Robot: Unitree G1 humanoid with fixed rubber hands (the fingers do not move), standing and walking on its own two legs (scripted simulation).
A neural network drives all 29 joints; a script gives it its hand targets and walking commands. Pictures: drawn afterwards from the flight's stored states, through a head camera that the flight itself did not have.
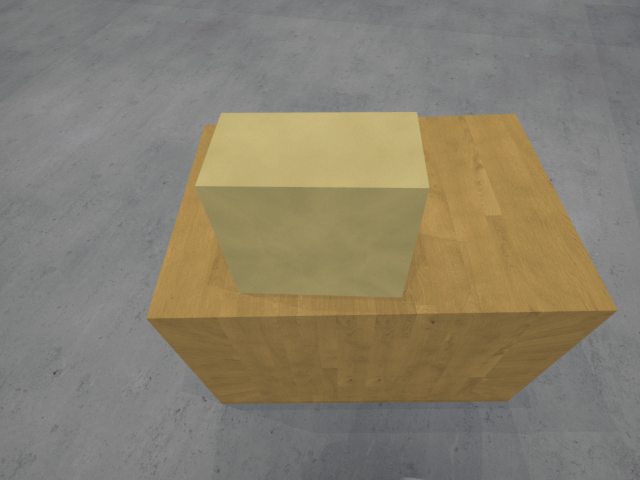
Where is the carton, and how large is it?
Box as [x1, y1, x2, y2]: [195, 112, 428, 296]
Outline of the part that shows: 221,113 195,187 239,292 401,296 428,191 428,182 416,112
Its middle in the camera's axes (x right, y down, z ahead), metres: +0.00 -0.04 +0.68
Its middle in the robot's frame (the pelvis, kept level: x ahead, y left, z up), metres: +0.52 +0.03 -0.04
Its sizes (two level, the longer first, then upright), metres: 0.314 0.168 0.291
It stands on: a pedestal, 0.59 m high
